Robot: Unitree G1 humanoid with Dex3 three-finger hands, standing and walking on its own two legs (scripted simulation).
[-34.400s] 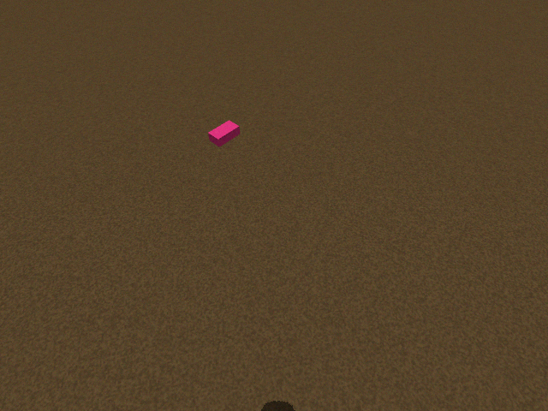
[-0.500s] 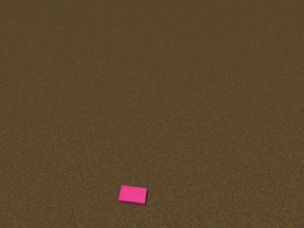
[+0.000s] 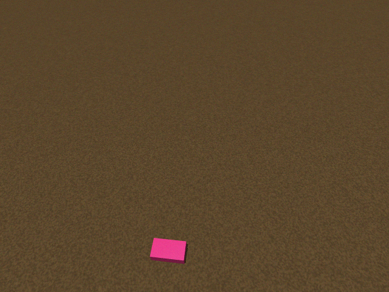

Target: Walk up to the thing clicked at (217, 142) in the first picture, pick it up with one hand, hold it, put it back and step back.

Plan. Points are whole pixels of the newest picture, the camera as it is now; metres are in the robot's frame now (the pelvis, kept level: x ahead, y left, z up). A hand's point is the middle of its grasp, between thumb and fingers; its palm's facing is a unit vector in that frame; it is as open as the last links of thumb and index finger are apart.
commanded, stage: stand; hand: left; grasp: from above
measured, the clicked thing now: (168, 250) +0.43 +0.16 -0.75
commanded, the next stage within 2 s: step back in 0.08 s
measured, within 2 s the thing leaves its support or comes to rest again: neither
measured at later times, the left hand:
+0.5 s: hand out of the picture +0.10 +0.31 -0.18, palm faces -0.01 -0.93 -0.36, open 7.4 cm
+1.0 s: hand out of the picture -0.02 +0.31 -0.14, palm faces -0.04 -0.91 -0.42, open 7.4 cm
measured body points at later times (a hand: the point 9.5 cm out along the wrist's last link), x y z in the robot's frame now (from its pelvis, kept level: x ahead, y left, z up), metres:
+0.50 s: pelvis -0.06 +0.05 -0.02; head +0.03 +0.08 +0.42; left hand +0.10 +0.36 -0.16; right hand +0.00 -0.27 -0.13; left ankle -0.05 +0.14 -0.75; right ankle -0.06 -0.10 -0.69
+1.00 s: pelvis -0.14 +0.05 -0.01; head -0.07 +0.02 +0.43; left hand -0.01 +0.35 -0.12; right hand -0.05 -0.27 -0.15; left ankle -0.19 +0.20 -0.67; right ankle -0.11 -0.06 -0.75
